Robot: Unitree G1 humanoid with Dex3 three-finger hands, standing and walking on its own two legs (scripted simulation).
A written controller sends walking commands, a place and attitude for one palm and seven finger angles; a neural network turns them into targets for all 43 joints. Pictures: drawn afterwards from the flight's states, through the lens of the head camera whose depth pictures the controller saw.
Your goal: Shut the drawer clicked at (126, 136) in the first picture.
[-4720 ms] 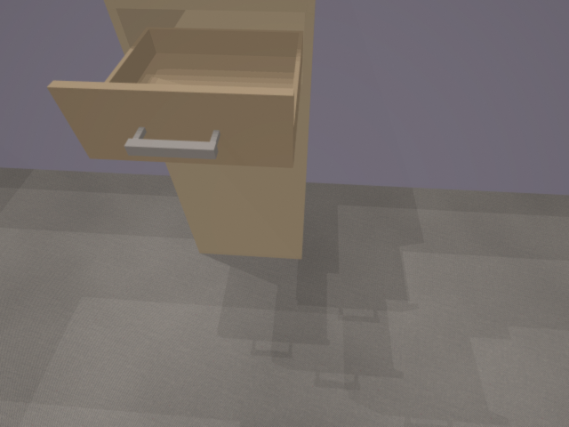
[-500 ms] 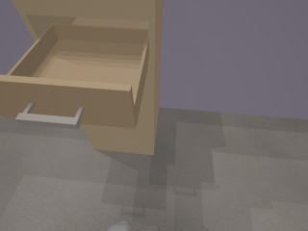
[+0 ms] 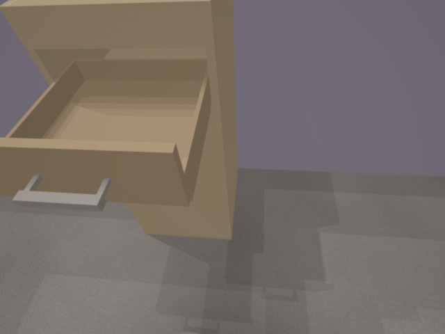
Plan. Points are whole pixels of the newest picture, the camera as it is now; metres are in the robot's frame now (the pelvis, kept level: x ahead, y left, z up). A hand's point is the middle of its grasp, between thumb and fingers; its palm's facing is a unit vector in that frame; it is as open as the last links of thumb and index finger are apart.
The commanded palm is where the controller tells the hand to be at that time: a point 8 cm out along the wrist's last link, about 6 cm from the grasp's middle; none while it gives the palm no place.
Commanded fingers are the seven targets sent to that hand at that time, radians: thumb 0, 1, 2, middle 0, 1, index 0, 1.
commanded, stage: come to a stop and stand still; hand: left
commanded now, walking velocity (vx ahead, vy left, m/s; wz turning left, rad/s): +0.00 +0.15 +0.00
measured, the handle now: (65, 191) +0.30 +0.29 +0.11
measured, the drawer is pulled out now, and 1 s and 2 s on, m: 0.30 0.30 0.30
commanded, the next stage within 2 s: look again from close up in 1.02 s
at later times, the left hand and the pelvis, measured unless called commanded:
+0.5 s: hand out of the picture +0.02 +0.20 -0.17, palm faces -0.02 -0.98 -0.21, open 7.4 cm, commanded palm none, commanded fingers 0.00 0.90 0.90 -0.20 -0.30 -0.20 -0.30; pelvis -0.01 +0.02 +0.00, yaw +0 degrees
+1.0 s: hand out of the picture +0.01 +0.21 -0.17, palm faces -0.01 -0.98 -0.18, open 7.3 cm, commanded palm none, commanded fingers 0.00 0.90 0.90 -0.20 -0.30 -0.20 -0.30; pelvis +0.00 +0.04 +0.01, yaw -1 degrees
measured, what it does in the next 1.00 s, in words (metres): steps on the spot: left foot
